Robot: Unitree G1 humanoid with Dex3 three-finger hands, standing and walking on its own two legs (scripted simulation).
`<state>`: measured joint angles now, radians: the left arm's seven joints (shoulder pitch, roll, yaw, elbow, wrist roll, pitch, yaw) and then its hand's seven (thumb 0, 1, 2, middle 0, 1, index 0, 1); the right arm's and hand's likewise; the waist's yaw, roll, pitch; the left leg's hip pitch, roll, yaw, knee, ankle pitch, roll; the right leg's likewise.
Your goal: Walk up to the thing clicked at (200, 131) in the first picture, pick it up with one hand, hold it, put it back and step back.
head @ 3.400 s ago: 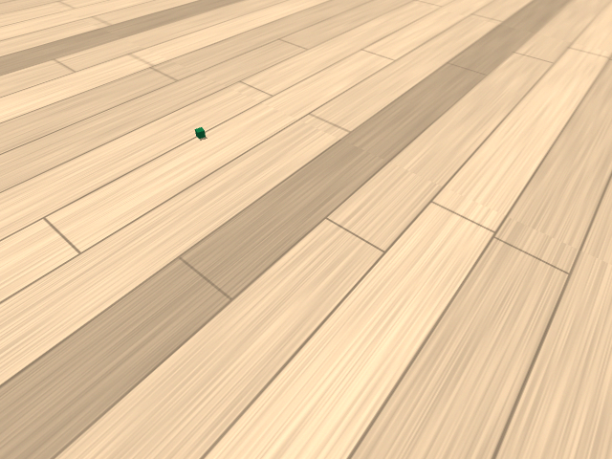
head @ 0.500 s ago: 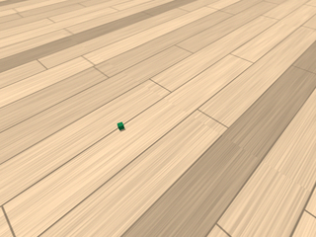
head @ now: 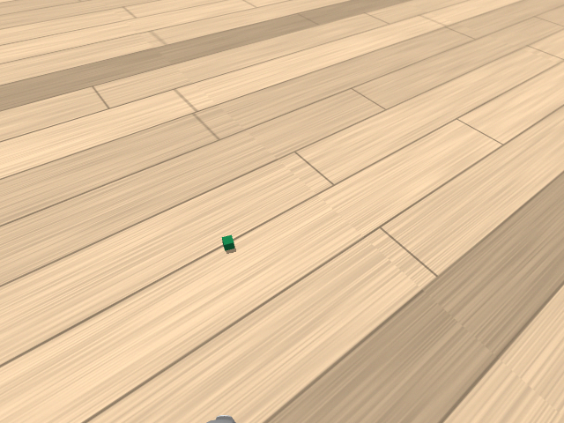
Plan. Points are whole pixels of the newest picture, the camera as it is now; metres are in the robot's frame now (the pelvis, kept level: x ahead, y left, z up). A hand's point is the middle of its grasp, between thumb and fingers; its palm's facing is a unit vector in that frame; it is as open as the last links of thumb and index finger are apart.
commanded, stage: walk up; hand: left
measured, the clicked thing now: (228, 242) +0.95 +0.24 -0.74
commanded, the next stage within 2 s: none
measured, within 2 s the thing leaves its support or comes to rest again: neither
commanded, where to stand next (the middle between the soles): +0.54 +0.01 m, yaw -1 degrees
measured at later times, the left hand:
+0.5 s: hand (127, 356) +0.26 +0.27 -0.13, palm faces -0.09 -0.92 -0.38, open 7.4 cm
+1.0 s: hand (146, 306) +0.36 +0.27 -0.15, palm faces +0.00 -0.93 -0.36, open 7.4 cm
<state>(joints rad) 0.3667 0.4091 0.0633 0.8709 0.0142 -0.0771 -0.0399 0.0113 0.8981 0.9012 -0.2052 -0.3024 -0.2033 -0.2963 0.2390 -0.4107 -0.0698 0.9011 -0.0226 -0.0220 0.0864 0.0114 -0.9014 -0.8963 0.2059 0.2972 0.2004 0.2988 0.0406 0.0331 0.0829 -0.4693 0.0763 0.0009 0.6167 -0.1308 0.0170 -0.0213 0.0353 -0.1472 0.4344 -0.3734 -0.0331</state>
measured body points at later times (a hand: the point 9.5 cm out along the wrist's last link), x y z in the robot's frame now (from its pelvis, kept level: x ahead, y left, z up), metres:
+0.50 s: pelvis +0.18 -0.01 +0.00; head +0.20 -0.02 +0.45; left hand +0.26 +0.32 -0.10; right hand +0.21 -0.33 -0.12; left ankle +0.14 +0.12 -0.73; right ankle +0.30 -0.15 -0.72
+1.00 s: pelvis +0.33 -0.01 -0.01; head +0.34 +0.01 +0.44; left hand +0.36 +0.32 -0.12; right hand +0.41 -0.33 -0.10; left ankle +0.42 +0.12 -0.73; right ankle +0.29 -0.14 -0.73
